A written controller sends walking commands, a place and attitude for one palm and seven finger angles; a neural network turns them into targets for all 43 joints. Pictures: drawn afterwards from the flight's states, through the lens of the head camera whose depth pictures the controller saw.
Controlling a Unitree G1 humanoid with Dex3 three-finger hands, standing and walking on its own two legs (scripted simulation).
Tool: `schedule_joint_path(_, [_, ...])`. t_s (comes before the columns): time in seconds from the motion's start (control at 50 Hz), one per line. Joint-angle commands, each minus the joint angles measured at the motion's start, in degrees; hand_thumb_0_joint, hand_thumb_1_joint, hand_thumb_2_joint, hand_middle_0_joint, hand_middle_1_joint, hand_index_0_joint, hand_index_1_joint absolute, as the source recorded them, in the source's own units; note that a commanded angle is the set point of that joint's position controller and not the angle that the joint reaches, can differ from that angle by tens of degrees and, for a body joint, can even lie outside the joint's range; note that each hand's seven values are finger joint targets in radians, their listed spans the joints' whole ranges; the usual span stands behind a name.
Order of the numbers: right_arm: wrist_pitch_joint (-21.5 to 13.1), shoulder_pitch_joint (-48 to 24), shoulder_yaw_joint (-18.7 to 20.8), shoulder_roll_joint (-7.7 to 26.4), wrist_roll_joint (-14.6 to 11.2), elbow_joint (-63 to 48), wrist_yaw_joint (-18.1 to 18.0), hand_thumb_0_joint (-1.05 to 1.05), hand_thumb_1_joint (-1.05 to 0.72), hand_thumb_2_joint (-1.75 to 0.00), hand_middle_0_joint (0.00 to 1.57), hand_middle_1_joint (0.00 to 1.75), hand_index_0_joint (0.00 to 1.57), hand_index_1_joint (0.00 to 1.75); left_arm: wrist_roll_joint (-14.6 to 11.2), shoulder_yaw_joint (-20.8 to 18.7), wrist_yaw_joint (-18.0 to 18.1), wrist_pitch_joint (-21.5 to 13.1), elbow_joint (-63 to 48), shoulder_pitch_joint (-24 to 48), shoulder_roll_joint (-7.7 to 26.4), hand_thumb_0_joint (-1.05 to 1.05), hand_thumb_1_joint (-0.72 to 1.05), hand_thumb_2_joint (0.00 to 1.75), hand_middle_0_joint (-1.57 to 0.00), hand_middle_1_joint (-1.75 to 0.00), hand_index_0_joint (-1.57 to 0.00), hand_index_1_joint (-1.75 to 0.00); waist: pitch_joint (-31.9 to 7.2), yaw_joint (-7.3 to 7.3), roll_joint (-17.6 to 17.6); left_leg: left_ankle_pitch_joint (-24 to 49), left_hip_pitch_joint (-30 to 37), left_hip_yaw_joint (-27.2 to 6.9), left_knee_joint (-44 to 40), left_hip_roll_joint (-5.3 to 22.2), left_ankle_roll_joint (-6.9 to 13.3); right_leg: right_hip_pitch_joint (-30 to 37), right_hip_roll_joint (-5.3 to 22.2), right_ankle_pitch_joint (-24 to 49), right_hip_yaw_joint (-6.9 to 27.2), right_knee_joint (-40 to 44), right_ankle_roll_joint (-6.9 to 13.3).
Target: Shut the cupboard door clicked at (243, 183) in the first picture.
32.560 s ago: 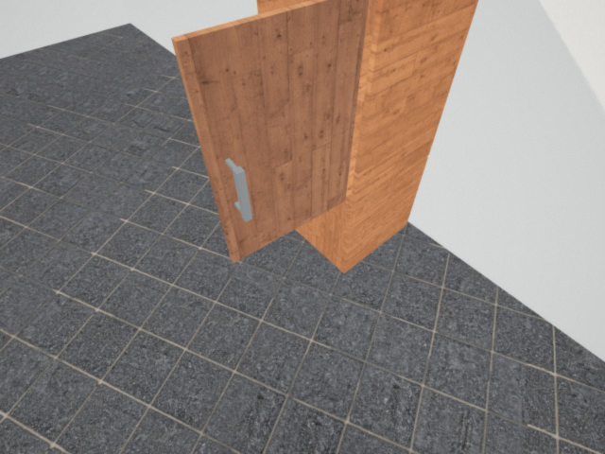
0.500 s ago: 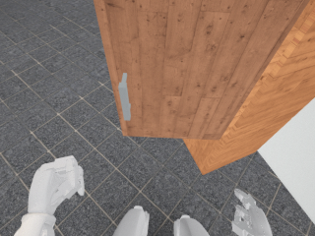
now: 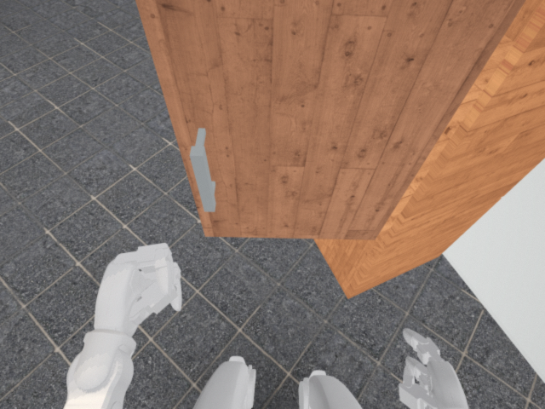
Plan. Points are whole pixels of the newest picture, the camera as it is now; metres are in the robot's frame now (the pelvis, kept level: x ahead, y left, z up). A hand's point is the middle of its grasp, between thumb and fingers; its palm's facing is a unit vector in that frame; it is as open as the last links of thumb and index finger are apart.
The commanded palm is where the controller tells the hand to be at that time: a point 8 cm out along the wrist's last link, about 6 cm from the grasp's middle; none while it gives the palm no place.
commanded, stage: bring the fist close to the handle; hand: left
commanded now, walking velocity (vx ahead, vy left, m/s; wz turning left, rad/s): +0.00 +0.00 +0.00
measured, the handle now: (205, 173) +0.46 +0.14 +0.04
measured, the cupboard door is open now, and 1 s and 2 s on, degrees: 65 65 56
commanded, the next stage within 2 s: push the door shut along its arc in 1.00 s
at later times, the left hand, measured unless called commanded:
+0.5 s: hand (218, 242) +0.34 +0.10 +0.04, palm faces -0.03 -1.00 +0.00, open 3.1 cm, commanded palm +0.33 +0.15 +0.04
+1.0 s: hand (224, 237) +0.35 +0.09 +0.05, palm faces +0.01 -1.00 +0.00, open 3.1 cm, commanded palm +0.33 +0.15 +0.04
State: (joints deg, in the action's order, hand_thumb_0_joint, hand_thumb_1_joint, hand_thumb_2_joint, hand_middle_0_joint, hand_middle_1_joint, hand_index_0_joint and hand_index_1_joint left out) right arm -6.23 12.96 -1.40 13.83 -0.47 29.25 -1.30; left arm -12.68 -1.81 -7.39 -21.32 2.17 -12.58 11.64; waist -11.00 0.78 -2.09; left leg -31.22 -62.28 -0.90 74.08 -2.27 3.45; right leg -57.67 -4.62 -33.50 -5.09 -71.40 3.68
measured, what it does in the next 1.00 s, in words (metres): stands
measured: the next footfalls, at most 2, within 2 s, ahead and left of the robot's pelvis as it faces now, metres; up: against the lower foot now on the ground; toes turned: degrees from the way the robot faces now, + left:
none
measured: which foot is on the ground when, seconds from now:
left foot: down 0.00-1.00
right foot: down 0.00-1.00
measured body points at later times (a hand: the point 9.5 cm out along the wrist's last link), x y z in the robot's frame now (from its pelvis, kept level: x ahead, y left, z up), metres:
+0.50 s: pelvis +0.00 +0.01 +0.01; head +0.08 +0.01 +0.45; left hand +0.33 +0.16 +0.05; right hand +0.15 -0.23 -0.10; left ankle +0.04 +0.08 -0.62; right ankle +0.01 -0.09 -0.62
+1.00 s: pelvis +0.00 -0.01 +0.01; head +0.08 +0.00 +0.46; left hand +0.34 +0.15 +0.05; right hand +0.13 -0.25 -0.10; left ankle +0.04 +0.08 -0.62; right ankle +0.01 -0.09 -0.62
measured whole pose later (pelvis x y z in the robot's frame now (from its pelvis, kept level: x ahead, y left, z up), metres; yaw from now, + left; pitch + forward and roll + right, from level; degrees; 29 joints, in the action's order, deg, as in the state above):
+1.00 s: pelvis +0.00 -0.01 +0.01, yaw +0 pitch +19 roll -1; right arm 1.1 13.7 -0.3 13.5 1.1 34.2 1.4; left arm -5.7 1.8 5.0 -30.3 30.5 11.4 5.8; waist -10.1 2.2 -1.1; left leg -28.7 -59.2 0.8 69.1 -2.6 3.2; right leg -56.0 -4.1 -31.6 -3.2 -68.7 3.8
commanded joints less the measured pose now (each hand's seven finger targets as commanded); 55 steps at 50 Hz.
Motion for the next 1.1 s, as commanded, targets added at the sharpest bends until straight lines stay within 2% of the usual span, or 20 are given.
schedule_joint_path(0.0, [-2.2, -1.0, 3.2, 7.0, 0.3, -7.8, 0.7, 0.00, -0.90, -0.90, 0.20, 0.30, 0.20, 0.30, 1.5, -1.8, 4.4, -4.3, -7.6, 5.5, 2.1, 0.00, 0.90, 0.90, -1.30, -1.50, -1.30, -1.50, -13.9, 0.53, 0.7, 14.7, 13.1, -4.0, -10.7, 1.9, -1.8, 7.7, 2.3, 16.1, 4.2, 10.3, -1.6])
schedule_joint_path(0.08, [-1.0, -0.9, 3.4, 7.4, 0.3, -8.2, 1.4, 0.00, -0.90, -0.90, 0.20, 0.30, 0.20, 0.30, 4.2, 2.2, 5.7, -3.7, -4.1, 9.6, -0.3, 0.00, 0.90, 0.90, -1.30, -1.50, -1.30, -1.50, -12.6, 1.19, 1.9, 12.5, 14.0, -4.3, -11.9, 2.1, -1.8, 6.2, 2.5, 13.5, 4.1, 11.1, -1.4])
schedule_joint_path(0.1, [-0.8, -1.0, 3.5, 7.4, 0.3, -8.4, 1.4, 0.00, -0.90, -0.90, 0.20, 0.30, 0.20, 0.30, 4.6, 3.6, 5.9, -3.8, -5.0, 11.6, -1.1, 0.00, 0.90, 0.90, -1.30, -1.50, -1.30, -1.50, -13.3, 1.41, 0.6, 12.0, 15.0, -4.6, -12.2, 2.1, -1.9, 5.6, 2.6, 12.7, 3.8, 11.2, -1.3])
schedule_joint_path(0.22, [-0.2, -0.7, 3.3, 7.4, 1.0, -6.6, 1.1, 0.00, -0.90, -0.90, 0.20, 0.30, 0.20, 0.30, 5.7, 0.7, 9.9, -6.8, -5.5, 24.1, 2.1, 0.00, 0.90, 0.90, -1.30, -1.50, -1.30, -1.50, -17.0, 1.40, -0.5, 12.4, 17.7, -5.2, -12.1, 2.1, -2.2, 5.5, 2.4, 12.2, 4.2, 10.9, -1.0])
schedule_joint_path(0.3, [0.5, -0.9, 3.3, 7.1, 1.3, -5.3, 1.8, 0.00, -0.90, -0.90, 0.20, 0.30, 0.20, 0.30, 6.6, 2.3, 11.9, -7.4, 0.6, 26.0, -1.1, 0.00, 0.90, 0.90, -1.30, -1.50, -1.30, -1.50, -18.1, 1.47, -0.8, 13.9, 19.0, -5.0, -12.1, 2.2, -2.6, 5.0, 2.5, 13.5, 3.7, 10.4, -1.1])
schedule_joint_path(0.4, [2.2, 0.5, 3.7, 7.4, 0.9, -5.1, 2.5, 0.00, -0.90, -0.90, 0.20, 0.30, 0.20, 0.30, 7.8, 7.3, 11.5, -4.4, 7.5, 29.7, -5.7, 0.00, 0.90, 0.90, -1.30, -1.50, -1.30, -1.50, -17.0, 2.87, 0.2, 14.7, 20.8, -5.2, -13.4, 2.5, -2.6, 4.6, 2.6, 14.8, 3.3, 11.8, -1.3])
schedule_joint_path(0.48, [3.1, 1.1, 3.9, 7.4, 1.0, -4.5, 2.3, 0.00, -0.90, -0.90, 0.20, 0.30, 0.20, 0.30, 7.7, 5.8, 12.6, -4.5, 9.7, 36.4, -5.2, 0.00, 0.90, 0.90, -1.30, -1.50, -1.30, -1.50, -16.9, 3.43, 2.4, 15.2, 20.8, -5.0, -13.4, 2.5, -2.4, 5.3, 2.7, 15.6, 3.6, 12.4, -1.4])
schedule_joint_path(0.52, [3.2, 1.3, 3.8, 7.5, 1.4, -4.0, 2.1, 0.00, -0.90, -0.90, 0.20, 0.30, 0.20, 0.30, 7.6, 3.2, 14.0, -6.0, 10.3, 39.6, -3.1, 0.00, 0.90, 0.90, -1.30, -1.50, -1.30, -1.50, -17.3, 3.18, 3.0, 15.6, 19.5, -4.6, -12.8, 2.2, -2.3, 6.2, 2.6, 16.3, 3.9, 12.1, -1.3])
schedule_joint_path(0.56, [3.4, 0.8, 3.8, 7.1, 1.7, -3.4, 2.5, 0.00, -0.90, -0.90, 0.20, 0.30, 0.20, 0.30, 8.0, 1.8, 15.4, -8.1, 11.8, 40.9, -2.8, 0.00, 0.90, 0.90, -1.30, -1.50, -1.30, -1.50, -18.9, 2.39, 2.3, 16.5, 19.4, -4.1, -12.4, 2.0, -2.5, 6.9, 2.8, 17.3, 4.2, 11.3, -1.3])
schedule_joint_path(0.58, [3.4, 0.8, 3.8, 6.9, 1.9, -3.2, 2.7, 0.00, -0.90, -0.90, 0.20, 0.30, 0.20, 0.30, 8.3, 2.4, 16.0, -9.1, 12.2, 42.4, -3.6, 0.00, 0.90, 0.90, -1.30, -1.50, -1.30, -1.50, -19.2, 2.85, 2.1, 16.6, 19.5, -3.8, -12.0, 2.0, -2.4, 6.6, 2.8, 17.6, 4.4, 11.2, -1.4])
schedule_joint_path(0.62, [3.9, 1.4, 3.9, 7.1, 2.2, -3.3, 3.2, 0.00, -0.90, -0.90, 0.20, 0.30, 0.20, 0.30, 8.9, -0.7, 16.7, -10.0, 14.2, 37.6, -1.0, 0.00, 0.90, 0.90, -1.30, -1.50, -1.30, -1.50, -21.4, 0.68, 0.8, 18.2, 19.1, -3.3, -11.9, 1.7, -2.6, 8.9, 2.6, 19.4, 4.7, 10.5, -1.0])
schedule_joint_path(0.64, [4.3, 1.2, 3.9, 6.8, 2.2, -3.3, 3.5, 0.00, -0.90, -0.90, 0.20, 0.30, 0.20, 0.30, 9.3, -0.8, 16.7, -10.3, 15.5, 36.0, -1.3, 0.00, 0.90, 0.90, -1.30, -1.50, -1.30, -1.50, -21.9, 0.29, 1.1, 19.2, 19.1, -2.9, -12.0, 1.8, -2.7, 9.6, 2.7, 20.9, 4.8, 10.3, -1.1])
schedule_joint_path(0.74, [5.8, 1.7, 4.3, 7.0, 1.7, -3.9, 4.1, 0.00, -0.90, -0.90, 0.20, 0.30, 0.20, 0.30, 9.4, 3.0, 14.3, -9.1, 17.0, 35.6, -3.9, 0.00, 0.90, 0.90, -1.30, -1.50, -1.30, -1.50, -20.0, 1.43, 2.1, 18.0, 18.1, -1.9, -12.7, 1.7, -2.1, 11.4, 2.7, 22.3, 5.8, 12.3, -1.6])
schedule_joint_path(0.76, [5.9, 2.0, 4.4, 7.0, 1.4, -3.8, 3.9, 0.00, -0.90, -0.90, 0.20, 0.30, 0.20, 0.30, 8.8, 3.1, 13.8, -9.0, 16.7, 35.8, -4.2, 0.00, 0.90, 0.90, -1.30, -1.50, -1.30, -1.50, -19.3, 1.89, 3.9, 17.9, 18.2, -2.0, -13.0, 1.8, -2.0, 11.8, 2.7, 22.4, 5.7, 12.8, -1.7])
schedule_joint_path(0.82, [5.6, 1.6, 4.3, 7.0, 1.1, -4.0, 3.1, 0.00, -0.90, -0.90, 0.20, 0.30, 0.20, 0.30, 6.8, 4.4, 12.6, -10.0, 12.8, 38.9, -4.9, 0.00, 0.90, 0.90, -1.30, -1.50, -1.30, -1.50, -18.7, 2.80, 3.9, 16.9, 18.3, -1.9, -13.0, 1.7, -1.6, 12.8, 2.8, 22.0, 6.2, 13.9, -1.9])
schedule_joint_path(0.88, [4.9, 0.9, 4.3, 6.9, 1.2, -2.6, 2.6, 0.00, -0.90, -0.90, 0.20, 0.30, 0.20, 0.30, 6.3, 2.5, 12.4, -12.3, 13.3, 41.1, -2.9, 0.00, 0.90, 0.90, -1.30, -1.50, -1.30, -1.50, -17.3, 3.05, 5.5, 13.6, 15.9, -1.9, -12.2, 1.6, -1.4, 11.6, 3.2, 18.4, 7.1, 14.3, -2.2])
schedule_joint_path(0.94, [4.7, 0.2, 3.9, 6.8, 1.5, -1.6, 2.3, 0.00, -0.90, -0.90, 0.20, 0.30, 0.20, 0.30, 7.3, 1.3, 12.5, -13.6, 17.2, 42.2, -1.3, 0.00, 0.90, 0.90, -1.30, -1.50, -1.30, -1.50, -14.9, 3.01, 4.3, 11.1, 13.1, -1.6, -11.6, 1.2, -1.2, 10.3, 3.5, 15.4, 8.0, 14.4, -2.1])
schedule_joint_path(0.98, [4.7, 0.0, 3.9, 6.8, 1.5, -1.5, 2.5, 0.00, -0.90, -0.90, 0.20, 0.30, 0.20, 0.30, 8.0, 1.1, 12.3, -13.8, 19.1, 42.1, -1.1, 0.00, 0.90, 0.90, -1.30, -1.50, -1.30, -1.50, -15.1, 2.66, 3.0, 10.1, 13.2, -1.6, -11.5, 1.2, -1.4, 9.1, 3.6, 13.5, 8.0, 14.2, -2.0])
schedule_joint_path(1.02, [4.8, 0.3, 4.1, 7.1, 1.5, -1.9, 2.7, 0.00, -0.90, -0.90, 0.20, 0.30, 0.20, 0.30, 7.9, 1.4, 12.1, -13.3, 18.5, 42.6, -1.4, 0.00, 0.90, 0.90, -1.30, -1.50, -1.30, -1.50, -18.4, 2.37, 0.0, 11.6, 15.8, -1.8, -11.7, 1.2, -1.5, 9.1, 3.3, 15.0, 7.5, 13.6, -1.8])
schedule_joint_path(1.08, [5.2, 0.4, 4.2, 7.1, 1.3, -2.4, 2.9, 0.00, -0.90, -0.90, 0.20, 0.30, 0.20, 0.30, 7.3, 1.9, 12.0, -11.8, 19.1, 41.1, -2.8, 0.00, 0.90, 0.90, -1.30, -1.50, -1.30, -1.50, -20.2, 1.77, 0.3, 13.4, 18.4, -1.9, -12.6, 1.4, -1.8, 9.4, 3.1, 16.7, 6.6, 13.6, -1.8])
